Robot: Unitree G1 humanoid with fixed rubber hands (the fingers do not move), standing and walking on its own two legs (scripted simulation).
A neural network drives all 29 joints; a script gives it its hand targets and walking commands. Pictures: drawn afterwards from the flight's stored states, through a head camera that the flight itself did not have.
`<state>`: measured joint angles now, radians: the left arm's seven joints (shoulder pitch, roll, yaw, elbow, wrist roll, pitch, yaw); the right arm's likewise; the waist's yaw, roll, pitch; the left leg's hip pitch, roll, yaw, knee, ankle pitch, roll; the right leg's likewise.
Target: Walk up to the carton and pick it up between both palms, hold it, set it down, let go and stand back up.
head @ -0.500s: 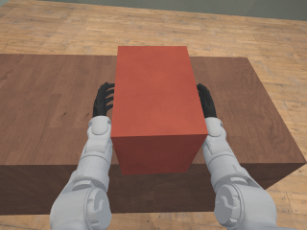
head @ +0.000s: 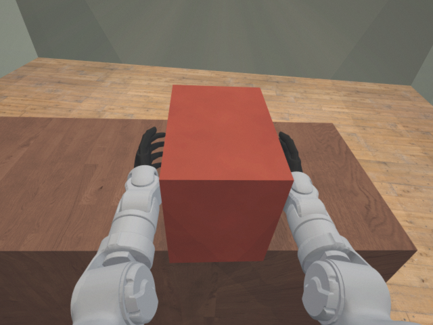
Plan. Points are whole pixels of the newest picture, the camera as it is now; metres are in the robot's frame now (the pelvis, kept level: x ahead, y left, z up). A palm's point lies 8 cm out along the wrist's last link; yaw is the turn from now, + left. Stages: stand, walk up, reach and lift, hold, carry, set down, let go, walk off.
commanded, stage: reach and lift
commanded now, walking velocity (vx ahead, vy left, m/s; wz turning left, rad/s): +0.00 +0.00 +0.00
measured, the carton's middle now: (217, 170) +0.43 +0.03 +0.11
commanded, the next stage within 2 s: hold in 1.62 s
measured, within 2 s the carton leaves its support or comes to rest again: neither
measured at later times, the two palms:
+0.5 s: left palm (131, 152) +0.38 +0.18 +0.18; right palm (285, 150) +0.41 -0.10 +0.19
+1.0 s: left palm (123, 144) +0.36 +0.18 +0.21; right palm (291, 142) +0.38 -0.10 +0.22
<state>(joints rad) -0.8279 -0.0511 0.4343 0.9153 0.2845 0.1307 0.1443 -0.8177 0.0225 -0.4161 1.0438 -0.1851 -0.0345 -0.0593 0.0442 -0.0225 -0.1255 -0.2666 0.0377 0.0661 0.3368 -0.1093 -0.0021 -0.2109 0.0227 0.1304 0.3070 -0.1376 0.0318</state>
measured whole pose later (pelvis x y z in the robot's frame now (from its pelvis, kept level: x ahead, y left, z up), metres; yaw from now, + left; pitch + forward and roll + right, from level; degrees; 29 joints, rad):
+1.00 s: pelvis -0.01 +0.01 +0.00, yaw +0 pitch -4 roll -1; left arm -0.89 0.02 0.30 0.65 0.23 0.64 0.16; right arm -0.97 -0.06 -0.18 1.01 0.15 0.33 -0.14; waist 0.02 -0.06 -0.13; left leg -0.18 0.04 0.07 0.37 -0.13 0.00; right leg -0.11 0.02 0.13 0.31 -0.14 0.03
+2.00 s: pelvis -0.01 +0.01 +0.00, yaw +0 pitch -5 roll -1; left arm -0.94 0.04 0.28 0.55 0.22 0.82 0.14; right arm -1.02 -0.11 -0.11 0.90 0.30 0.52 -0.21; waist -0.01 -0.03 -0.17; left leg -0.16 0.04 0.06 0.40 -0.16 0.01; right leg -0.07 0.02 0.13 0.31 -0.15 0.04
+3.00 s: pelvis +0.01 +0.01 +0.00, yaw +0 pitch -5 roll -1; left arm -0.98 0.04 0.34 0.43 0.26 0.94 0.06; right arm -1.07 -0.15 -0.04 0.78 0.39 0.67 -0.28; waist -0.04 -0.02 -0.15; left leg -0.15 0.04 0.06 0.41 -0.18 0.01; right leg -0.05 0.02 0.13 0.30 -0.17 0.04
